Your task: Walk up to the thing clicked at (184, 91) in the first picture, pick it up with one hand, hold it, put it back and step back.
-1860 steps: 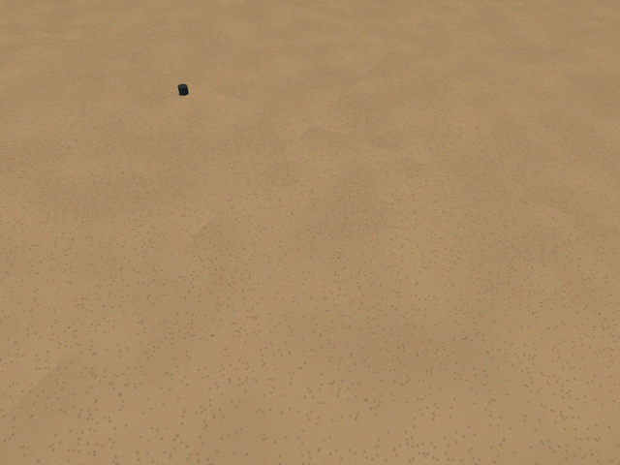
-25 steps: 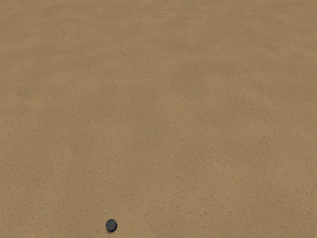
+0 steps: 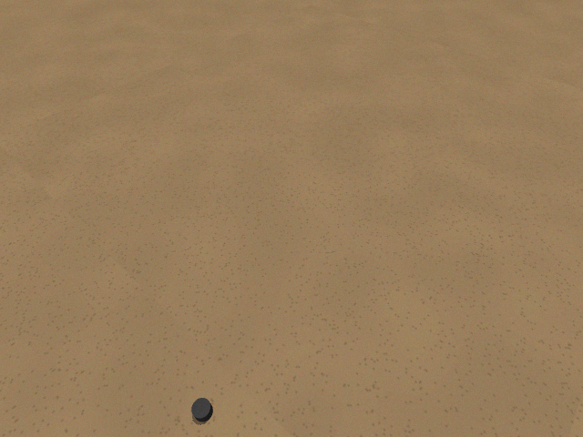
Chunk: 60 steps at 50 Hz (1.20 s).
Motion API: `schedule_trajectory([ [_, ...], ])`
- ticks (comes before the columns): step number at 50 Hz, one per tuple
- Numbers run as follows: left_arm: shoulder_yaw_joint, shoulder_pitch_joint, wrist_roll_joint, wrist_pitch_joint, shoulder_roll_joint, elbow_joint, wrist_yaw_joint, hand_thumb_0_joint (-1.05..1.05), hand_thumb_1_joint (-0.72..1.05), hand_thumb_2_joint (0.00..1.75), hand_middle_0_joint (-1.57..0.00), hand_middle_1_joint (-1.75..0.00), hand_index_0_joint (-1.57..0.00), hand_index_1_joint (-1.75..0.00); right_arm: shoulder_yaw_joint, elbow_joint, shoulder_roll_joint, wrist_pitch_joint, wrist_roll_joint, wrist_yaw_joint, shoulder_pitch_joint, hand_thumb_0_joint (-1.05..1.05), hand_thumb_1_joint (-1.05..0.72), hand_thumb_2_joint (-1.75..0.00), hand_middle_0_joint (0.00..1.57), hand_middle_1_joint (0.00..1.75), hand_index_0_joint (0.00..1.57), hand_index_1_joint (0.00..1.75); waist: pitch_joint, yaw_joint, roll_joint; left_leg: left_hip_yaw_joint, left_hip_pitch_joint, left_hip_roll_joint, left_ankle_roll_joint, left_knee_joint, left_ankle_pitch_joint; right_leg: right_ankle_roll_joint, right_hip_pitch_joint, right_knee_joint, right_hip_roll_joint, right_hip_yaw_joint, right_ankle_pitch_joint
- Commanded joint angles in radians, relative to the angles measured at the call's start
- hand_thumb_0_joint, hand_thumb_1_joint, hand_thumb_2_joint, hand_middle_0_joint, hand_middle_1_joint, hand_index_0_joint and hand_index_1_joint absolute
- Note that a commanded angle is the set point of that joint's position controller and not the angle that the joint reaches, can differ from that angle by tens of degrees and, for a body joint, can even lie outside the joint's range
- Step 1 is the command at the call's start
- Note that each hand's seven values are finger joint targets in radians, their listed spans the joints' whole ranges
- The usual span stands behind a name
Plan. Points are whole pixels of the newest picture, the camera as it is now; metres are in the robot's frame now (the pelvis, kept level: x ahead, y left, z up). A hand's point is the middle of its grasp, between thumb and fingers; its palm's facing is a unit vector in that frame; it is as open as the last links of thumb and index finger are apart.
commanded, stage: step back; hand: left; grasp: from above
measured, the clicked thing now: (202, 409) +0.35 +0.27 -0.76
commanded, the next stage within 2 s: none
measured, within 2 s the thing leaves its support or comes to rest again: neither
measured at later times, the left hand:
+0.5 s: hand out of the picture +0.04 +0.31 -0.18, palm faces -0.11 -0.93 -0.34, open 7.4 cm
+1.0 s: hand out of the picture -0.09 +0.27 -0.15, palm faces -0.06 -0.91 -0.40, open 7.4 cm
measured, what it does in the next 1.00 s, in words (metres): walks backwards: right foot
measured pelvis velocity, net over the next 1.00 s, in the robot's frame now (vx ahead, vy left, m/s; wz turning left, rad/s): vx -0.22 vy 0.02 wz -0.05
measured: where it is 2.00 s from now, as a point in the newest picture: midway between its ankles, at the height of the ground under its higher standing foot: outside the picture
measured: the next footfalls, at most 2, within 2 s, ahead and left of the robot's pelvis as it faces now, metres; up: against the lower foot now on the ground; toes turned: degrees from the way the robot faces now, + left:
right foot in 0.74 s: -0.15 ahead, -0.08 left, +0.00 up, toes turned -2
left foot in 1.12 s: -0.25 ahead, +0.14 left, +0.00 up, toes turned -3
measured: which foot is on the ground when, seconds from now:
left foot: down 0.00-0.78, up 0.80-1.00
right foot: down 0.00-0.26, up 0.28-0.72, down 0.74-1.00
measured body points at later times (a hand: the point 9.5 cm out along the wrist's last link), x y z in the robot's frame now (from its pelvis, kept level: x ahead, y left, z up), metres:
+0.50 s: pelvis -0.09 +0.06 -0.01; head -0.01 +0.09 +0.43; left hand +0.05 +0.36 -0.16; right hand -0.03 -0.26 -0.12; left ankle -0.07 +0.13 -0.75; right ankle -0.11 -0.09 -0.68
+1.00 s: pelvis -0.22 +0.02 -0.01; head -0.17 +0.01 +0.43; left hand -0.09 +0.32 -0.12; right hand -0.16 -0.31 -0.14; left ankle -0.25 +0.15 -0.69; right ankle -0.19 -0.08 -0.75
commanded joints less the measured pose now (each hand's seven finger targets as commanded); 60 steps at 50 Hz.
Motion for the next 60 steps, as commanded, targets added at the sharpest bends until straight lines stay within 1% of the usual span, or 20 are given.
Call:
schedule_trajectory([
  [1,0.084,-0.022,-0.011,-0.007,0.305,-0.124,0.022,0.0,0.9,0.9,-0.2,-0.3,-0.2,-0.3,-0.054,-0.12,-0.223,0.002,0.022,-0.013,-0.016,0.0,-0.9,-0.9,0.2,0.3,0.2,0.3,-0.09,-0.001,-0.096,-0.018,-0.034,0.005,0.057,0.221,0.189,-0.124,-0.039,-0.003,-0.186,0.168,0.46],
  [6,0.095,-0.09,0.027,0.013,0.31,-0.237,0.025,0.0,0.9,0.9,-0.2,-0.3,-0.2,-0.3,-0.073,-0.18,-0.201,0.035,0.014,-0.007,0.059,0.0,-0.9,-0.9,0.2,0.3,0.2,0.3,-0.14,-0.006,-0.213,-0.073,-0.142,-0.078,0.079,0.543,-0.358,-0.269,-0.083,0.046,-0.315,0.239,0.458],
  [11,0.075,-0.118,0.005,0.045,0.267,-0.292,0.025,0.0,0.9,0.9,-0.2,-0.3,-0.2,-0.3,-0.086,-0.199,-0.214,0.014,-0.018,-0.014,0.127,0.0,-0.9,-0.9,0.2,0.3,0.2,0.3,-0.114,-0.036,-0.082,-0.066,-0.077,-0.024,0.063,0.05,0.108,-0.117,-0.101,0.266,-0.156,0.145,0.273],
  [12,0.065,-0.086,-0.008,0.052,0.212,-0.307,0.025,0.0,0.9,0.9,-0.2,-0.3,-0.2,-0.3,-0.107,-0.22,-0.298,0.004,-0.04,-0.018,0.1,0.0,-0.9,-0.9,0.2,0.3,0.2,0.3,-0.116,-0.009,0.129,-0.309,-0.011,0.16,0.092,-0.02,0.352,-0.062,-0.218,0.408,-0.003,0.102,0.023],
  [13,0.06,-0.059,-0.002,0.057,0.204,-0.304,0.036,0.0,0.9,0.9,-0.2,-0.3,-0.2,-0.3,-0.117,-0.242,-0.352,-0.001,-0.036,-0.018,0.06,0.0,-0.9,-0.9,0.2,0.3,0.2,0.3,-0.102,0.014,0.172,-0.361,0.05,0.238,0.125,0.032,0.649,-0.034,-0.343,0.519,0.116,0.122,-0.387],
  [15,0.079,-0.085,0.012,0.062,0.249,-0.283,0.05,0.0,0.9,0.9,-0.2,-0.3,-0.2,-0.3,-0.122,-0.263,-0.345,-0.005,-0.02,-0.028,0.056,0.0,-0.9,-0.9,0.2,0.3,0.2,0.3,-0.114,-0.034,0.15,-0.411,-0.02,0.286,0.177,0.01,0.585,-0.028,-0.298,0.716,0.114,0.233,-0.415],
  [18,0.076,0.006,-0.004,0.061,0.245,-0.273,0.043,0.0,0.9,0.9,-0.2,-0.3,-0.2,-0.3,-0.095,-0.295,-0.258,-0.009,-0.019,-0.047,-0.018,0.0,-0.9,-0.9,0.2,0.3,0.2,0.3,-0.104,0.03,0.14,-0.203,0.076,0.151,0.108,0.098,0.647,-0.02,-0.381,0.772,0.107,0.21,-0.266],
  [25,0.095,-0.01,0.016,0.05,0.237,-0.326,0.032,0.0,0.9,0.9,-0.2,-0.3,-0.2,-0.3,-0.106,-0.304,-0.279,-0.012,-0.016,-0.057,0.097,0.0,-0.9,-0.9,0.2,0.3,0.2,0.3,-0.104,-0.04,0.095,-0.257,0.149,0.222,0.227,0.124,0.624,0.019,-0.339,0.633,0.08,0.147,-0.331],
  [31,0.105,0.064,0.021,0.05,0.227,-0.326,0.021,0.0,0.9,0.9,-0.2,-0.3,-0.2,-0.3,-0.106,-0.336,-0.299,-0.013,-0.024,-0.05,0.053,0.0,-0.9,-0.9,0.2,0.3,0.2,0.3,-0.128,-0.021,0.114,-0.309,0.061,0.271,0.277,0.091,0.406,0.002,-0.238,0.523,0.036,0.097,-0.345],
  [36,0.115,0.206,0.027,0.031,0.208,-0.281,0.009,0.0,0.9,0.9,-0.2,-0.3,-0.2,-0.3,-0.093,-0.337,-0.298,0.002,-0.011,-0.038,-0.021,0.0,-0.9,-0.9,0.2,0.3,0.2,0.3,-0.162,0.055,0.098,-0.21,-0.099,0.198,0.174,0.173,0.206,-0.044,0.003,0.08,0.008,0.028,-0.079],
  [37,0.125,0.195,0.038,0.025,0.246,-0.288,0.01,0.0,0.9,0.9,-0.2,-0.3,-0.2,-0.3,-0.085,-0.334,-0.269,0.006,-0.006,-0.035,-0.008,0.0,-0.9,-0.9,0.2,0.3,0.2,0.3,-0.144,0.045,0.008,-0.175,-0.215,0.132,0.118,0.219,0.079,-0.072,0.048,0.034,-0.05,0.139,-0.049],
  [39,0.153,0.088,0.036,0.023,0.389,-0.35,0.007,0.0,0.9,0.9,-0.2,-0.3,-0.2,-0.3,-0.08,-0.339,-0.229,0.013,0.001,-0.042,-0.035,0.0,-0.9,-0.9,0.2,0.3,0.2,0.3,-0.029,0.066,-0.305,-0.061,-0.325,-0.139,0.029,0.613,-0.415,-0.303,-0.18,-0.104,-0.377,0.523,0.004],
  [40,0.145,0.036,0.042,0.017,0.36,-0.384,0.009,0.0,0.9,0.9,-0.2,-0.3,-0.2,-0.3,-0.085,-0.323,-0.252,0.018,-0.003,-0.043,-0.015,0.0,-0.9,-0.9,0.2,0.3,0.2,0.3,0.018,0.042,-0.242,-0.147,-0.293,-0.128,0.025,0.756,-0.415,-0.316,-0.262,-0.105,-0.388,0.53,0.055],
  [43,0.125,-0.045,0.03,0.016,0.271,-0.402,0.023,0.0,0.9,0.9,-0.2,-0.3,-0.2,-0.3,-0.066,-0.291,-0.232,0.012,0.016,-0.041,0.08,0.0,-0.9,-0.9,0.2,0.3,0.2,0.3,0.004,-0.011,-0.145,-0.162,-0.325,-0.176,0.023,0.823,-0.272,-0.2,-0.158,0.005,-0.213,0.234,0.289],
  [51,0.124,0.059,0.034,0.031,0.269,-0.432,0.03,0.0,0.9,0.9,-0.2,-0.3,-0.2,-0.3,-0.061,-0.327,-0.218,0.002,-0.006,-0.045,0.106,0.0,-0.9,-0.9,0.2,0.3,0.2,0.3,-0.106,0.054,-0.195,-0.077,-0.296,-0.084,0.019,0.424,-0.324,-0.223,0.107,0.113,-0.263,0.243,0.396],
  [55,0.106,0.035,0.022,0.052,0.263,-0.447,0.017,0.0,0.9,0.9,-0.2,-0.3,-0.2,-0.3,-0.086,-0.289,-0.237,-0.009,-0.022,-0.036,0.2,0.0,-0.9,-0.9,0.2,0.3,0.2,0.3,-0.135,0.001,-0.093,-0.087,-0.044,-0.035,0.075,0.048,0.021,-0.103,-0.074,0.213,-0.17,0.161,0.171],
  [56,0.1,0.044,0.018,0.053,0.227,-0.454,0.012,0.0,0.9,0.9,-0.2,-0.3,-0.2,-0.3,-0.103,-0.303,-0.303,-0.013,-0.039,-0.034,0.191,0.0,-0.9,-0.9,0.2,0.3,0.2,0.3,-0.133,0.007,0.078,-0.343,0.01,0.155,0.143,0.008,0.072,-0.047,-0.233,0.335,-0.069,0.095,-0.067],
  [57,0.114,-0.041,0.013,0.048,0.248,-0.472,0.023,0.0,0.9,0.9,-0.2,-0.3,-0.2,-0.3,-0.12,-0.328,-0.412,-0.008,-0.032,-0.025,0.119,0.0,-0.9,-0.9,0.2,0.3,0.2,0.3,-0.08,-0.028,0.259,-0.526,-0.143,0.337,0.296,-0.044,0.216,-0.007,-0.278,0.549,0.065,0.004,-0.412],
  [58,0.124,-0.073,0.031,0.049,0.257,-0.46,0.031,0.0,0.9,0.9,-0.2,-0.3,-0.2,-0.3,-0.123,-0.34,-0.401,-0.014,-0.039,-0.029,0.093,0.0,-0.9,-0.9,0.2,0.3,0.2,0.3,-0.044,-0.043,0.198,-0.569,-0.225,0.368,0.352,-0.035,0.275,-0.005,-0.259,0.734,0.069,0.131,-0.464],
  [60,0.121,0.006,0.007,0.055,0.23,-0.413,0.03,0.0,0.9,0.9,-0.2,-0.3,-0.2,-0.3,-0.09,-0.346,-0.312,-0.02,-0.037,-0.042,0.023,0.0,-0.9,-0.9,0.2,0.3,0.2,0.3,-0.065,0.026,0.072,-0.342,-0.142,0.242,0.277,0.051,0.455,-0.021,-0.316,0.892,0.115,0.199,-0.379],
])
